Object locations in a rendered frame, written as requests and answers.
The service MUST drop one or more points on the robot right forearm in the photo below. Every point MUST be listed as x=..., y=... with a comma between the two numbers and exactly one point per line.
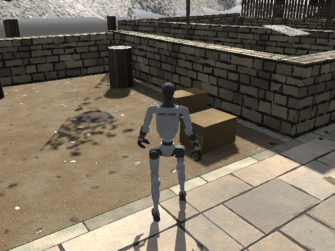
x=194, y=140

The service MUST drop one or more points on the robot right hand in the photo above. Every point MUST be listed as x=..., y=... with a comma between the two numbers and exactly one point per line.
x=198, y=153

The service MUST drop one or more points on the right robot upper arm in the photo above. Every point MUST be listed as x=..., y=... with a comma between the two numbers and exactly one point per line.
x=187, y=120

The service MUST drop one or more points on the robot left hand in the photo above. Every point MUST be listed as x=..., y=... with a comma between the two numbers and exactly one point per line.
x=144, y=141

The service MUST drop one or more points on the left robot upper arm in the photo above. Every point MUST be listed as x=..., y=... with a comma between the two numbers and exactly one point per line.
x=147, y=120

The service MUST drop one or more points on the humanoid robot head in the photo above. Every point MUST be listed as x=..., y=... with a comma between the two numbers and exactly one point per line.
x=168, y=90

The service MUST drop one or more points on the left robot shin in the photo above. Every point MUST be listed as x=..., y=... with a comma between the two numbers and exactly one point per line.
x=155, y=196

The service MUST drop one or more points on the robot left forearm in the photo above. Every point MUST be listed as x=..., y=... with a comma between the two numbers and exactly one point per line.
x=141, y=135

